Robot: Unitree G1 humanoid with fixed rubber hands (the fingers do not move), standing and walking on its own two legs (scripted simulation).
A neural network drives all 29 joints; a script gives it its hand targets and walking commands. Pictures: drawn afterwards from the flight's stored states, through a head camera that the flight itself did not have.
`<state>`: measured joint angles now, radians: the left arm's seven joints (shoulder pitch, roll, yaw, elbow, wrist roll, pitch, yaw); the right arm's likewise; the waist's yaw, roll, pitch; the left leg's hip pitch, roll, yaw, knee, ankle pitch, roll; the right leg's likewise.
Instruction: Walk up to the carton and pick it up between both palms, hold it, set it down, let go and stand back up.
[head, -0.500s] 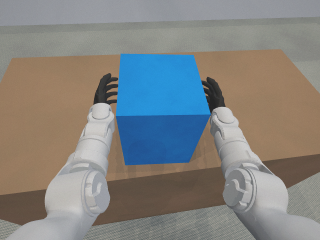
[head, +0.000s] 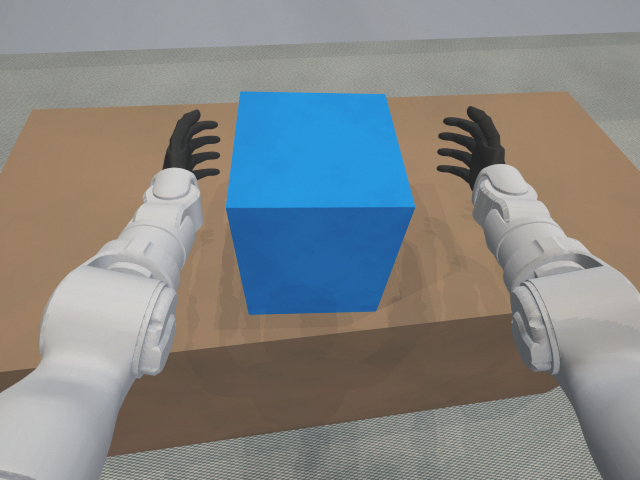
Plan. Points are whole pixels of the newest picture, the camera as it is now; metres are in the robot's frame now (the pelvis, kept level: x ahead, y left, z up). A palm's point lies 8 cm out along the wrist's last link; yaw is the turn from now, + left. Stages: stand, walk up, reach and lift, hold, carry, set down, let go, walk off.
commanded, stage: set down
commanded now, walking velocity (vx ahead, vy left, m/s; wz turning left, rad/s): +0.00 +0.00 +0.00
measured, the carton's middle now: (313, 210) +0.49 +0.04 +0.03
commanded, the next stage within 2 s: none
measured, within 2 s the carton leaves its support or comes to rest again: neither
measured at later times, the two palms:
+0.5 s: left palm (166, 109) +0.47 +0.20 +0.20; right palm (519, 114) +0.49 -0.19 +0.22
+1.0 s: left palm (163, 150) +0.44 +0.21 +0.17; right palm (505, 152) +0.46 -0.18 +0.18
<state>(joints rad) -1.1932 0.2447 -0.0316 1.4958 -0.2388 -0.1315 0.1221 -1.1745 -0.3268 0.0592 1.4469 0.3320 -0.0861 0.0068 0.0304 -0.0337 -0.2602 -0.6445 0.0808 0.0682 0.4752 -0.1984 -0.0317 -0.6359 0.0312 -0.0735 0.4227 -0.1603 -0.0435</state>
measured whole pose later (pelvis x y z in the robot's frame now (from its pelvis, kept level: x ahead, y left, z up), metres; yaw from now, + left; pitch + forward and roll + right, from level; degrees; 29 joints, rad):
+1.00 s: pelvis +0.01 +0.00 +0.01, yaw +1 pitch +11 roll -1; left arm -0.98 0.27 0.05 1.01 -0.15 0.18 0.07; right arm -1.02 -0.35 0.10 1.13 0.42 0.10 -0.04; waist 0.02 -0.02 -0.17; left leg -0.38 0.07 0.04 0.34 -0.16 -0.04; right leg -0.36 0.04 -0.06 0.29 -0.13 -0.05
